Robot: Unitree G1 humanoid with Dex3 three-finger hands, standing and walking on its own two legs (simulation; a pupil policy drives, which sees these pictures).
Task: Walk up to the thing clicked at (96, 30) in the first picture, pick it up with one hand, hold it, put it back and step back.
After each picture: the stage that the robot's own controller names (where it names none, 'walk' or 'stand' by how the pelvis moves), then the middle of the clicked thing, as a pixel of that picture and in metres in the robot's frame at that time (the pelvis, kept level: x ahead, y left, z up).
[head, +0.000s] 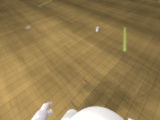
stand; (97, 29) +2.25 -0.04 -0.72
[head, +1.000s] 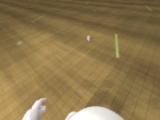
walk; (88, 38) +2.08 +0.27 -0.69
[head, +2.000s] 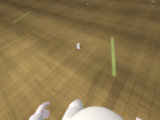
walk; (78, 46) +1.43 +0.47 -0.72
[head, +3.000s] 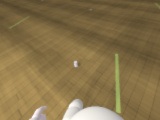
walk; (75, 64) +0.95 +0.39 -0.72
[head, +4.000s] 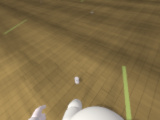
walk; (76, 80) +0.63 +0.29 -0.72
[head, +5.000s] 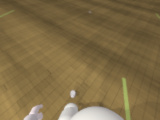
walk; (72, 94) +0.38 +0.19 -0.69
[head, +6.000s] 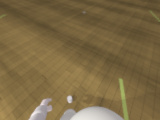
stand; (69, 99) +0.31 +0.22 -0.72
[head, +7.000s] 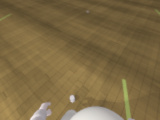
stand; (72, 98) +0.31 +0.20 -0.73
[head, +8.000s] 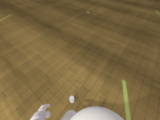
stand; (71, 99) +0.31 +0.20 -0.73
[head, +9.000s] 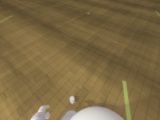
stand; (72, 99) +0.31 +0.20 -0.73
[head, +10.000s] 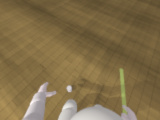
go down; (69, 88) +0.33 +0.21 -0.69
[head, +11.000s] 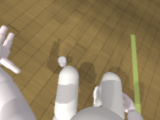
go down; (62, 61) +0.39 +0.24 -0.29
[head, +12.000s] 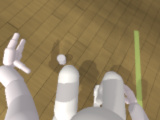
close in; (62, 59) +0.39 +0.25 -0.28
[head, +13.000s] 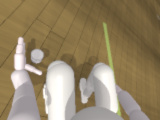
close in; (37, 56) +0.37 +0.26 -0.22
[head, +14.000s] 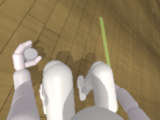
close; (30, 56) +0.37 +0.28 -0.22
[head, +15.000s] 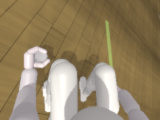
lift; (40, 57) +0.34 +0.25 -0.21
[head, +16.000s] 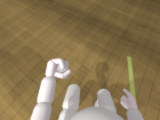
lift; (63, 70) +0.31 +0.19 +0.00
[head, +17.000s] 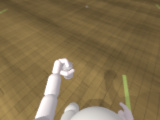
hold; (67, 70) +0.33 +0.17 +0.02
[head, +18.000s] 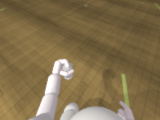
hold; (67, 71) +0.33 +0.18 +0.00
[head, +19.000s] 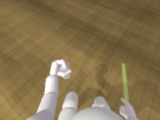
crouch; (65, 70) +0.34 +0.18 -0.05
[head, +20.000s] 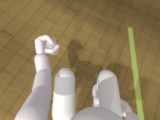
lower; (52, 47) +0.46 +0.25 -0.08
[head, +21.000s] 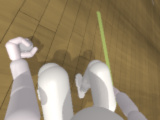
lower; (26, 49) +0.41 +0.27 -0.22
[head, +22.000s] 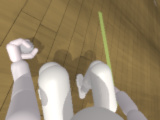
lower; (27, 50) +0.40 +0.28 -0.22
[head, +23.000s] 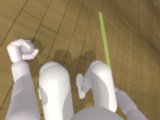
lower; (27, 50) +0.40 +0.28 -0.22
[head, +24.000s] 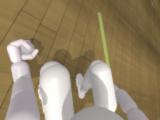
lower; (27, 50) +0.40 +0.28 -0.22
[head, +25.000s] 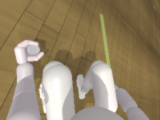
open; (32, 52) +0.39 +0.26 -0.22
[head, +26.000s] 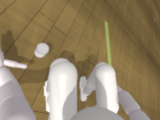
stand; (41, 50) +0.39 +0.25 -0.22
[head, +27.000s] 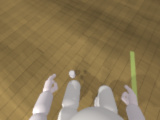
walk; (72, 74) +0.39 +0.20 -0.50
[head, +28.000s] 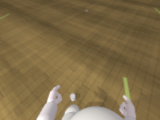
stand; (72, 97) +0.34 +0.19 -0.66
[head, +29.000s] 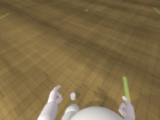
stand; (73, 96) +0.35 +0.19 -0.67
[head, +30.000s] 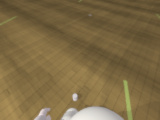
stand; (75, 97) +0.37 +0.17 -0.72
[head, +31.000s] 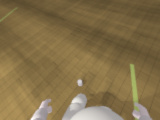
walk; (80, 82) +0.43 +0.20 -0.69
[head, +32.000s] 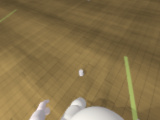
walk; (81, 72) +0.65 +0.20 -0.71
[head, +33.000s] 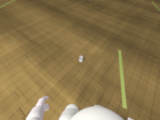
stand; (81, 58) +0.95 +0.17 -0.71
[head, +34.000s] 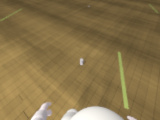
stand; (81, 61) +0.98 +0.19 -0.72
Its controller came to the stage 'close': yes
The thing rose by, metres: 0.71
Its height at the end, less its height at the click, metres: +0.00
